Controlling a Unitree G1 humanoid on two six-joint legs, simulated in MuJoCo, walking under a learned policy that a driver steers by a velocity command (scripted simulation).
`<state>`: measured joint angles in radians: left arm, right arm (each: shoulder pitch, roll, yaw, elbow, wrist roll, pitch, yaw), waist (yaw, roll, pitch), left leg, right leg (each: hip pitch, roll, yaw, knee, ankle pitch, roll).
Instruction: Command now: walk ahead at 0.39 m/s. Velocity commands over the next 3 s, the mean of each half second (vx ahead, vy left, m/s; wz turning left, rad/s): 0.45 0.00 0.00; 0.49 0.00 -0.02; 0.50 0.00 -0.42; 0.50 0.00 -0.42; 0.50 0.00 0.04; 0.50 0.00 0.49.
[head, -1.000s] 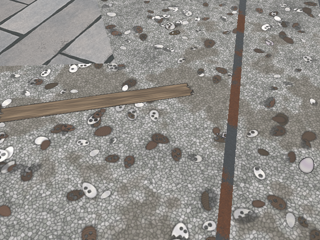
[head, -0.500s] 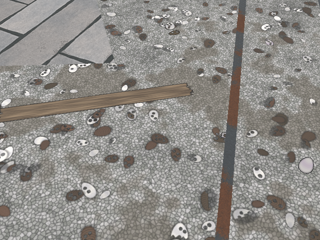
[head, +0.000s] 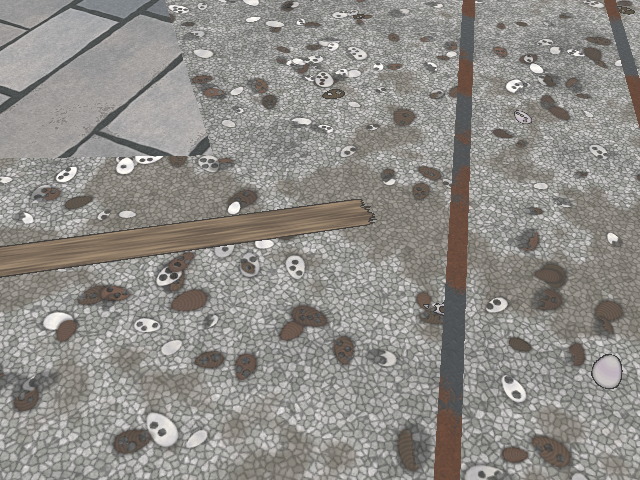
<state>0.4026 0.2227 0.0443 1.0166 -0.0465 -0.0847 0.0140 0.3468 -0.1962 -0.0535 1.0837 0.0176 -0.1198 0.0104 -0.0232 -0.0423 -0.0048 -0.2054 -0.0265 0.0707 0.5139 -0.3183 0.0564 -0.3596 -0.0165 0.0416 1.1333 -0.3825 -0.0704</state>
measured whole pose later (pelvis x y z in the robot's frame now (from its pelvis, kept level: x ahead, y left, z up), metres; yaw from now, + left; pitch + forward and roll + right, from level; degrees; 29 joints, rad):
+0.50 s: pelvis +0.27 -0.06 -0.01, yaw +0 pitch +1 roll +0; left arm 0.10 0.24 0.05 0.88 -0.01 -0.11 -0.04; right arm 0.39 -0.23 -0.03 1.02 0.03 -0.11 0.00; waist -0.01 0.01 0.05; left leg -0.27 0.02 -0.06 1.22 -0.41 0.04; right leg -0.44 0.03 -0.07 0.56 -0.14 -0.06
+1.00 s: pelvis +0.56 -0.01 -0.01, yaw -1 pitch +3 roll -1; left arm 0.40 0.26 0.05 1.02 -0.02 -0.07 0.00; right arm 0.04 -0.23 -0.05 0.85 0.01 -0.12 0.03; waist 0.05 -0.01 0.03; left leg -0.50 0.02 0.06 0.56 -0.10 0.06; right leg -0.08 -0.01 0.00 0.69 -0.46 -0.02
